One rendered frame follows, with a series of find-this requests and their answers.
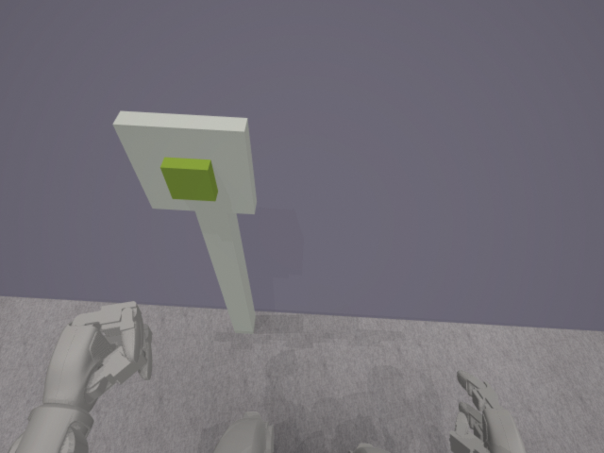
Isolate right robot hand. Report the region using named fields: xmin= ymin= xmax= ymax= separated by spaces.
xmin=450 ymin=370 xmax=526 ymax=453

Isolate left robot shin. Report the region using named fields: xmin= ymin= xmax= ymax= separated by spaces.
xmin=243 ymin=411 xmax=262 ymax=420

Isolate left robot thigh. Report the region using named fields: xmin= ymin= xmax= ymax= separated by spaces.
xmin=212 ymin=418 xmax=274 ymax=453

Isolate panel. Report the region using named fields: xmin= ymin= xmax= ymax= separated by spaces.
xmin=113 ymin=111 xmax=257 ymax=334

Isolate robot left forearm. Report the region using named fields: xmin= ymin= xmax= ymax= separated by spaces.
xmin=8 ymin=404 xmax=94 ymax=453

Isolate left robot hand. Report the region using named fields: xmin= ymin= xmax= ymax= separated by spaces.
xmin=42 ymin=301 xmax=153 ymax=412

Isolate button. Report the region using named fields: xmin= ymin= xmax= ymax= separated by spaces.
xmin=160 ymin=158 xmax=218 ymax=201

